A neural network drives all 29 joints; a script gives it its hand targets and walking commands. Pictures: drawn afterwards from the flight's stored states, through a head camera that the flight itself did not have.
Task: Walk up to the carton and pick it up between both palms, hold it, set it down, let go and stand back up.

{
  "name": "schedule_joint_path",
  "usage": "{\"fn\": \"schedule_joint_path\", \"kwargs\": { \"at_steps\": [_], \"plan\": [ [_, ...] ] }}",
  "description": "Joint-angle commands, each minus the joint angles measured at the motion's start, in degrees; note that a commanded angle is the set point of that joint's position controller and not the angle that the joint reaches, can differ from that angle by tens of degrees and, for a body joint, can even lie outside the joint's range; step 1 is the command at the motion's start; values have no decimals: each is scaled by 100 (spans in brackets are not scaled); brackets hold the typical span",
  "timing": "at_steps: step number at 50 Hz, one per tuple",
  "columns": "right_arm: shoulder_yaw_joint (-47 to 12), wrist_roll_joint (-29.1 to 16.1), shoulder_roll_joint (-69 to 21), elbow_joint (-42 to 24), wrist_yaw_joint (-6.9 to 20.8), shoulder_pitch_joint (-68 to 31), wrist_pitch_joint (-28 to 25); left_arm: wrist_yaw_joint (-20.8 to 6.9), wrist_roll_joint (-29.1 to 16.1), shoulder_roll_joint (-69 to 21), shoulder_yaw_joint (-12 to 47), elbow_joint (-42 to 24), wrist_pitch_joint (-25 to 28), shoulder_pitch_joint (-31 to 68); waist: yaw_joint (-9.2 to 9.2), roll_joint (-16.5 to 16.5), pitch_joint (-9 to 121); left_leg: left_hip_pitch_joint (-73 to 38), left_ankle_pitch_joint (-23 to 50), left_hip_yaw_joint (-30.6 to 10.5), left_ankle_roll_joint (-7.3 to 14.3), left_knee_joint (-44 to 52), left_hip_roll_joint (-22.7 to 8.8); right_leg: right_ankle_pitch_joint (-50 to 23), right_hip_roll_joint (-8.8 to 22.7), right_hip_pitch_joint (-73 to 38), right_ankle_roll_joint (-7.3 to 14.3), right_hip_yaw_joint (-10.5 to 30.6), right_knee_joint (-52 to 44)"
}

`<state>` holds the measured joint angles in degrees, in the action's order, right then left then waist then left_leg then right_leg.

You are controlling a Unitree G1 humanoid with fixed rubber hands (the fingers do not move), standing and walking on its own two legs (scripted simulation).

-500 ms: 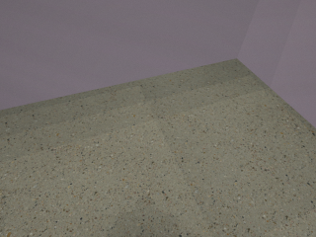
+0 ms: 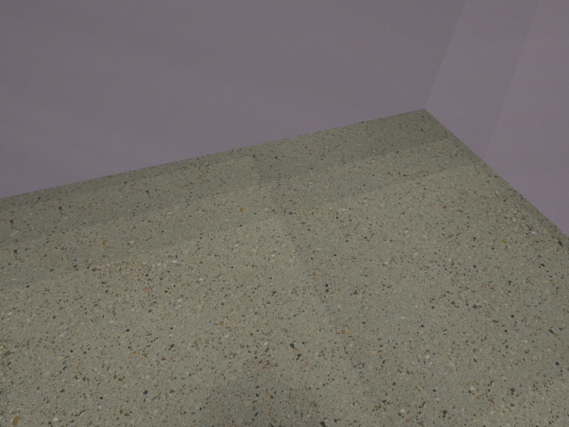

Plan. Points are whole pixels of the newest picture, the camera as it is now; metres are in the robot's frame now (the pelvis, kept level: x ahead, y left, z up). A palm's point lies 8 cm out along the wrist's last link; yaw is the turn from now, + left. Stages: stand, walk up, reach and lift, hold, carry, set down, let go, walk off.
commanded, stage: stand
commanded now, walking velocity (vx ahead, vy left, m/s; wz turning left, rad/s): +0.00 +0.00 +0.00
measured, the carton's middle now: out of the picture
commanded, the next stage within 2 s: walk up in 0.48 s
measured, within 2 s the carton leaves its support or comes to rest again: neither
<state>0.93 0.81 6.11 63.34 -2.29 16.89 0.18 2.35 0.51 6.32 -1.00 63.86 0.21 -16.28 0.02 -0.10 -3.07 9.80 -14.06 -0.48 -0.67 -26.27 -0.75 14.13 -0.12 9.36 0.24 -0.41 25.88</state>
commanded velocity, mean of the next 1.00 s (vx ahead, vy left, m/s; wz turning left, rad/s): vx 0.00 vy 0.00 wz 0.00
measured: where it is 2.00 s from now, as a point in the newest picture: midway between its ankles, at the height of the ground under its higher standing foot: outside the picture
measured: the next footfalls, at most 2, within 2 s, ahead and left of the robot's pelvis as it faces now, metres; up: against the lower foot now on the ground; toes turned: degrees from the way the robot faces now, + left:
left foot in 1.08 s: +0.00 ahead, +0.27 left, +0.00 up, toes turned +28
right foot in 1.50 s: +0.12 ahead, +0.20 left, +0.00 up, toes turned +44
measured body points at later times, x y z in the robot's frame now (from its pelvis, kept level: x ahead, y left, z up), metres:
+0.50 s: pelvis -0.01 +0.00 +0.00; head -0.01 +0.00 +0.45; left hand -0.04 +0.20 -0.17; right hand -0.04 -0.20 -0.16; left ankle +0.00 +0.13 -0.74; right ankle +0.00 -0.12 -0.74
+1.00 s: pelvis -0.04 +0.06 -0.02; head +0.00 +0.07 +0.43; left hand +0.03 +0.33 -0.14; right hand +0.16 -0.18 -0.13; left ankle -0.02 +0.21 -0.70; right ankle +0.00 -0.12 -0.74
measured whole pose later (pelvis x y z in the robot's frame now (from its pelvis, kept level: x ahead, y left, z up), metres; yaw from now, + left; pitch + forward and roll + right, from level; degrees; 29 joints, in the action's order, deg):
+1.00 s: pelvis -0.04 +0.06 -0.02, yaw +18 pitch +0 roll -4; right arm 6.4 1.4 17.5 47.3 3.5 7.6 4.9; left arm 5.5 2.0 9.4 -3.8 47.6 1.8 -6.2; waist -1.9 4.1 -4.2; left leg 33.8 -23.0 -0.4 -2.1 -57.6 -8.6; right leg 15.6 9.8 12.2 -3.9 -16.2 30.5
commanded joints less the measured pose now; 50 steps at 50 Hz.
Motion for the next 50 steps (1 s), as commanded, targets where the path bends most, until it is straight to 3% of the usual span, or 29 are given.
{"fn": "schedule_joint_path", "kwargs": {
  "at_steps": [1,9,18,21,24,26,27,29,33,34,35,36,37,38,39,41,42,44,47,49,50],
  "plan": [
    [32,8,366,-10,-12,369,-49,4,-1,470,-68,26,38,-442,10,12,-219,125,366,-303,182,554,-344,-349,387,287,171,401,-545],
    [50,11,448,120,-26,504,-36,16,-10,303,4,178,22,-574,-5,145,-360,185,305,-304,176,582,-347,-297,405,395,170,388,-590],
    [-12,-10,305,192,-14,604,-8,5,1,253,29,185,12,-637,-13,-122,-354,382,25,-291,155,605,-313,130,389,432,191,424,-659],
    [-10,7,296,168,-8,544,-42,16,-16,377,-5,176,20,-613,12,125,-125,262,114,-322,177,610,-327,-55,386,385,200,419,-604],
    [-12,11,328,188,-6,559,-25,-1,-6,333,3,141,23,-575,20,33,-257,316,30,-282,162,597,-305,86,392,471,202,461,-656],
    [-3,14,317,180,-12,572,-16,-10,-13,309,3,160,26,-584,15,217,-390,436,-187,-326,178,684,-322,93,371,551,186,441,-611],
    [-11,11,293,174,-9,602,-11,1,14,324,5,158,19,-604,-8,99,-301,358,-193,-313,159,659,-313,176,370,588,189,421,-616],
    [4,11,332,209,-33,705,-14,13,2,294,7,162,16,-647,-13,180,-339,368,-118,-316,163,669,-335,100,385,546,204,421,-624],
    [-4,1,282,167,-20,655,-25,-9,6,296,0,149,29,-588,-2,-119,-233,431,29,-291,181,595,-319,59,398,460,201,430,-636],
    [266,-44,1251,-658,151,-549,50,126,-22,1090,-98,-962,78,263,94,202,-403,2146,350,-337,229,-486,30,-28,1018,-417,301,439,-171],
    [313,9,1228,-863,230,-870,77,239,-25,1334,-178,-1090,83,199,199,-467,-33,2717,-175,-93,186,-1524,123,-4,1767,-833,690,1035,-552],
    [374,103,1176,-953,275,-956,141,334,36,1412,-239,-1121,59,202,250,-846,-45,3023,-1729,50,96,-2942,-15,-74,2577,-633,1142,1506,-948],
    [435,207,1188,-1119,302,-1082,215,373,70,1266,-240,-1173,35,148,258,-444,-134,3077,-2029,-5,55,-3566,-308,-434,2894,-407,1359,1588,-901],
    [440,195,1105,-1326,329,-1216,250,391,74,1166,-251,-1256,38,113,289,-442,-49,3073,-2016,-51,41,-3796,-426,-661,2930,-228,1461,1561,-901],
    [406,173,999,-1481,370,-1261,255,399,63,1172,-278,-1365,55,40,305,-577,84,3085,-2021,-138,12,-4050,-522,-772,2981,-50,1503,1437,-1001],
    [398,130,887,-1533,460,-795,311,472,141,1134,-359,-1610,155,537,-18,-271,230,2943,-1413,-403,-57,-4474,-834,-455,2755,95,1272,620,-1002],
    [403,90,844,-1536,484,-609,343,478,166,1077,-392,-1746,200,825,-151,-394,377,2968,-1197,-402,-86,-4496,-859,-365,2595,-83,1143,142,-939],
    [439,65,854,-1746,547,-719,375,439,178,1066,-427,-1913,251,951,-138,-611,523,2967,-991,-249,-194,-3874,-902,-718,2398,-451,1015,-455,-650],
    [401,0,795,-2297,721,-1101,411,288,142,1140,-531,-2061,260,1016,-51,-958,605,2245,-755,-82,-128,-2503,-1006,-1013,2185,-157,804,-1277,-255],
    [428,-27,845,-2496,789,-1087,376,169,170,1276,-567,-2204,181,1095,-54,-971,664,1719,-856,292,-73,-1972,-746,-697,2149,63,727,-1466,1],
    [468,-14,902,-2519,785,-906,354,97,216,1414,-610,-2192,144,1096,-142,-814,737,1403,-874,550,-21,-1706,-581,-664,2181,128,685,-1502,250]
  ]
}}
